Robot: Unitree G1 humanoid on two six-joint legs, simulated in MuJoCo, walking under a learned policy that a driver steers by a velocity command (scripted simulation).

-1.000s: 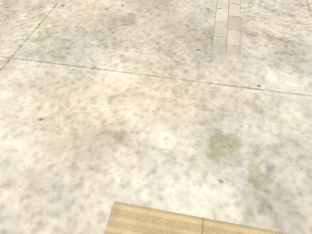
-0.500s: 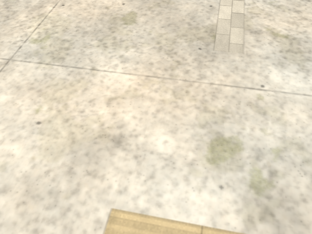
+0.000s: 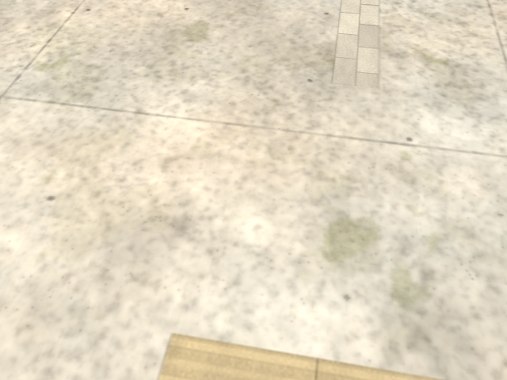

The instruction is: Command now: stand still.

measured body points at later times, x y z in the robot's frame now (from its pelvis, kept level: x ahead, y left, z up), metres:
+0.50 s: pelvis -0.01 +0.01 +0.00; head +0.00 +0.02 +0.45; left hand -0.01 +0.25 -0.16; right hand -0.03 -0.22 -0.16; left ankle -0.04 +0.14 -0.74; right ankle +0.00 -0.10 -0.74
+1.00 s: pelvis +0.16 +0.04 -0.01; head +0.19 +0.06 +0.44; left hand +0.36 +0.26 -0.13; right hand +0.03 -0.18 -0.14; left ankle -0.02 +0.14 -0.74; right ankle +0.35 -0.10 -0.70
